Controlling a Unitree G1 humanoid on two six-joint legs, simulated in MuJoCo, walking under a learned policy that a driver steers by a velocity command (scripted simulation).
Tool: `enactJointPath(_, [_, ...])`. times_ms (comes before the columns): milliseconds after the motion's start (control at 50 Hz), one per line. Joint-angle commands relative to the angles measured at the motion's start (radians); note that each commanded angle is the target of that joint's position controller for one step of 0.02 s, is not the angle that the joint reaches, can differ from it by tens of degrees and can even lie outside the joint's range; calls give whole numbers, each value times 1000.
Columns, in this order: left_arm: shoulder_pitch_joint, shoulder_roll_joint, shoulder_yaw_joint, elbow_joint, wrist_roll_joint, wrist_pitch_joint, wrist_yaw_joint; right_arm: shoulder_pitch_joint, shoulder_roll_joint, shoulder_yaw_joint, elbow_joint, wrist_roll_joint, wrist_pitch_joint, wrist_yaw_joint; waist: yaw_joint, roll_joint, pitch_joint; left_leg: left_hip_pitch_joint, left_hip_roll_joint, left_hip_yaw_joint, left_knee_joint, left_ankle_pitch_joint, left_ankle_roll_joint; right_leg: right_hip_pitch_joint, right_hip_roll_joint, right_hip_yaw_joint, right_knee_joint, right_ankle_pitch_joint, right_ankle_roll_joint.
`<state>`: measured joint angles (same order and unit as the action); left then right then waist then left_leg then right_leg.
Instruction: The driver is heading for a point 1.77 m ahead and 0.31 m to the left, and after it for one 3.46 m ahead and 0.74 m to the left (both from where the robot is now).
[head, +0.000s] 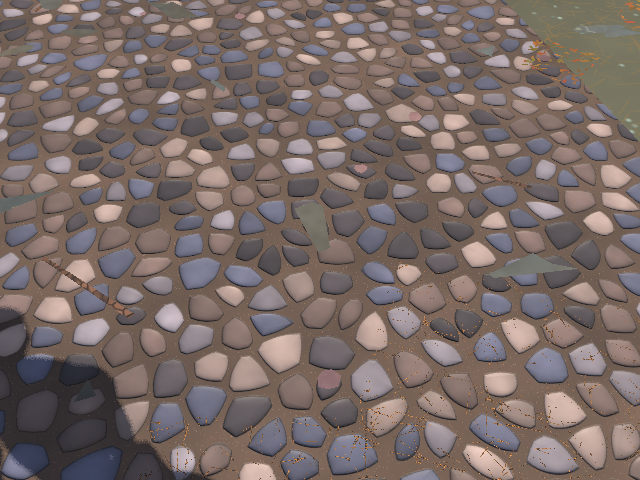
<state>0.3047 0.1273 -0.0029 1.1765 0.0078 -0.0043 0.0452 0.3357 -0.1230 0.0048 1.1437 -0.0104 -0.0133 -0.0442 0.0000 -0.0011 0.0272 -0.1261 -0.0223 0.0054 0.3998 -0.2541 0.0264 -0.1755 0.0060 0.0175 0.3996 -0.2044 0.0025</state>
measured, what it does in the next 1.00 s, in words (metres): walks ahead: left foot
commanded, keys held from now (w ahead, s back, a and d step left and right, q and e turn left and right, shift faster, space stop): no key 0.04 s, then w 0.96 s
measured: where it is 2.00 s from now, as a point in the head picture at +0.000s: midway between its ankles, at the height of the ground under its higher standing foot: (344, 317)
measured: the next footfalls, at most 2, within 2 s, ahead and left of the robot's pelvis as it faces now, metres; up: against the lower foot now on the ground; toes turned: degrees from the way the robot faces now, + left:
left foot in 0.78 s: +0.44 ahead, +0.04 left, +0.00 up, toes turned +4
right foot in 1.32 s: +0.76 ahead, -0.12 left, +0.00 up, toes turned -4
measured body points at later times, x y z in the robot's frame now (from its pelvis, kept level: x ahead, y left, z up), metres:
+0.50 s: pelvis +0.12 -0.04 +0.00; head +0.13 -0.06 +0.45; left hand +0.03 +0.18 -0.14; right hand +0.15 -0.28 -0.16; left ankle +0.10 +0.08 -0.67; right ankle +0.05 -0.11 -0.74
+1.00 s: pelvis +0.40 -0.01 +0.00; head +0.41 +0.00 +0.45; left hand +0.46 +0.23 -0.15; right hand +0.37 -0.25 -0.15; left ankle +0.40 +0.03 -0.74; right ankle +0.40 -0.15 -0.66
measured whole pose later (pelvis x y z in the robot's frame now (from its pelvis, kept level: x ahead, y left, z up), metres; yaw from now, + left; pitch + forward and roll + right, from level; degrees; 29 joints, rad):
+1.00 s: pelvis +0.40 -0.01 +0.00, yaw -1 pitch -1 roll +1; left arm 0.23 0.19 0.05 0.99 0.04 -0.06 -0.01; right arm 0.36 -0.19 -0.05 1.07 -0.01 -0.10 0.00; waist -0.01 -0.02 0.04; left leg -0.15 -0.10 0.13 0.33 -0.18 0.13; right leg -0.53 -0.08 0.00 1.11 -0.24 -0.08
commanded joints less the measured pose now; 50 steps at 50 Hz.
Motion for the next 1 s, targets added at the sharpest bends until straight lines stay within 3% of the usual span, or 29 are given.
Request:
enactJointPath(20, [78, 67, 9, -2, 0, -2, 2, 87, -69, -10, -3, 0, -3, -2, 0, 4, 60, -66, 103, -91, -85, 118, 23, 2, -83, 74, -54, 120, -31])
enactJointPath(60, [86, 61, 7, 0, 1, -2, 2, 96, -65, -9, 0, -1, -3, -2, -1, 7, 40, -58, 96, -91, -98, 41, 25, 9, -74, 68, -59, 56, -31])
enactJointPath(120, [74, 74, 18, -23, 10, 6, -5, 108, -121, -35, -10, -3, 11, 2, -12, 70, 87, -99, 93, -148, -127, -384, 76, -88, 6, 6, 50, -274, -56])
enactJointPath(160, [25, 46, 16, -64, 26, 2, -18, 175, -148, -50, -4, -3, 19, 4, -48, 135, 161, -87, 198, -307, -218, -608, 144, -248, 41, -49, 201, -323, -59])
enactJointPath(180, [1, 27, 12, -87, 36, -7, -24, 192, -159, -58, 0, -4, 18, 5, -55, 162, 189, -93, 271, -390, -258, -633, 183, -283, 20, -79, 282, -260, -59])
enactJointPath(220, [-27, 44, 18, -123, 32, -30, -35, 172, -160, -65, -11, -13, 7, 9, -44, 138, 197, -105, 315, -426, -283, -535, 213, -311, -24, -64, 350, -234, -66])
enactJointPath(260, [6, 46, 23, -134, 22, -52, -47, 126, -170, -71, -28, -13, -7, 14, -8, 122, 178, -121, 290, -358, -242, -434, 199, -241, -30, -70, 259, -233, -78])
enactJointPath(300, [161, 29, 31, -84, 6, -66, -47, 45, -156, -72, -54, 2, -16, 19, 73, 82, 151, -283, 196, -226, -131, -362, 153, 72, 30, -115, 65, -122, -86])
enactJointPath(320, [264, 55, 43, -52, 9, -71, -40, 12, -130, -66, -73, -2, -26, 21, 113, 13, 130, -387, 136, -149, 5, -304, 125, 234, -4, -41, -5, -138, -87])
enactJointPath(340, [390, 152, 68, -37, 18, -78, -29, -13, -48, -42, -108, 2, -40, 31, 158, -229, 71, -518, 6, 23, 348, -238, 74, 356, -244, 338, -208, -398, -132])
enactJointPath(360, [461, 216, 85, -9, 9, -63, -32, -25, -85, -52, -140, -20, -44, 41, 148, -294, 91, -634, -28, 51, 568, -309, 75, 322, -385, 619, -300, -542, -208])
enactJointPath(380, [340, 162, 72, -45, 14, -57, -31, -49, -119, -59, -142, -40, -46, 51, 83, -131, 162, -648, 44, -2, 691, -227, 85, 219, -373, 574, -295, -554, -215])
enactJointPath(400, [249, 146, 66, -81, 13, -65, -36, -55, -92, -54, -142, -34, -53, 61, 47, -66, 176, -635, 72, -20, 706, -130, 84, 156, -335, 479, -298, -458, -203])
enactJointPath(420, [198, 134, 61, -101, 12, -74, -36, -44, -79, -52, -135, -23, -60, 68, 20, -44, 163, -601, 92, -23, 689, -52, 74, 140, -291, 384, -310, -322, -186])
enactJointPath(460, [203, 96, 45, -96, 9, -91, -31, -41, -92, -60, -128, -27, -54, 77, 4, -41, 121, -573, 97, 7, 662, 25, 51, 171, -231, 239, -303, -71, -164])
enactJointPath(500, [264, 89, 38, -71, 7, -100, -28, -65, -92, -64, -139, -24, -43, 79, 3, -65, 94, -600, 85, 40, 654, 56, 39, 222, -207, 152, -266, 185, -158])
enactJointPath(600, [302, 89, 21, -60, 10, -106, -25, -310, -71, -48, -238, -14, -32, 78, 32, -89, 127, -590, 51, 112, 424, 134, 21, 180, -173, 45, -252, 471, -164])
enactJointPath(660, [307, 116, 23, -55, 11, -112, -19, -381, -76, -40, -272, -5, -32, 76, 36, -114, 133, -468, 19, 148, 253, 166, 49, 170, -182, 17, -246, 583, -165])
enactJointPath(720, [267, 153, 32, -57, 11, -119, -16, -275, -125, -59, -254, -4, -40, 59, -34, -118, 59, -283, -34, 154, 200, 132, 110, 228, -206, -13, -91, 924, -151])
enactJointPath(740, [252, 166, 37, -58, 13, -116, -15, -154, -149, -72, -216, -2, -47, 52, -85, -113, -5, -174, -55, 145, 180, 118, 130, 248, -204, -23, 48, 994, -144])
enactJointPath(760, [231, 176, 41, -63, 8, -111, -16, 2, -167, -87, -163, -6, -55, 45, -152, -94, -82, 5, -53, 135, 106, 157, 148, 204, -183, -42, 237, 931, -131])
enactJointPath(780, [238, 151, 35, -78, 3, -108, -23, 147, -228, -108, -129, -29, -60, 36, -195, -36, -168, 224, 101, -31, 78, 9, 183, 31, -142, -61, 500, 629, -126])
enactJointPath(800, [358, 17, 15, -97, -21, -102, -38, 193, -318, -128, -133, -51, -59, 40, -117, 184, -284, 466, 422, -559, -5, -107, 329, -306, 41, -83, 918, -206, -92])
enactJointPath(820, [287, 114, 42, -104, -6, -96, -42, 110, -286, -125, -137, -8, -47, 52, -112, 99, -263, 389, 413, -744, -168, -281, 348, -425, 49, 35, 1029, -249, -108])
enactJointPath(840, [170, 135, 50, -150, 3, -96, -44, -15, -228, -107, -159, 3, -49, 54, -65, 66, -82, 232, 388, -577, -200, -324, 306, -486, -20, 35, 999, -148, -117])
enactJointPath(860, [109, 131, 51, -164, 10, -101, -47, -70, -163, -90, -166, 1, -61, 58, -46, 0, -9, 97, 347, -466, -233, -197, 273, -452, -53, 31, 937, -80, -119])
enactJointPath(900, [128, 89, 52, -156, 29, -81, -53, -56, -98, -66, -137, -4, -80, 49, 20, -6, 29, -54, 266, -287, -253, 21, 216, -336, -93, 33, 837, -53, -103])
enactJointPath(940, [135, 61, 50, -157, 33, -60, -60, -2, -103, -60, -114, -5, -96, 42, 40, 12, 31, -79, 236, -204, -258, 164, 205, -312, -97, 14, 778, -51, -84])
enactJointPath(1000, [14, 80, 55, -204, 34, -41, -68, 62, -144, -61, -100, -2, -103, 40, 34, 33, 64, -60, 212, -129, -287, 232, 194, -414, -117, -23, 678, 26, -61])
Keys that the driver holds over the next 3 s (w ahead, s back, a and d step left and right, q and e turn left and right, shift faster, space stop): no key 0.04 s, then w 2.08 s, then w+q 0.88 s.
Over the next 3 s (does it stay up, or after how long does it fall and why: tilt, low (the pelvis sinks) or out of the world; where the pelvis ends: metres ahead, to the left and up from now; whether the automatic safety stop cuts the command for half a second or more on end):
stays up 1.46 0.06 -0.02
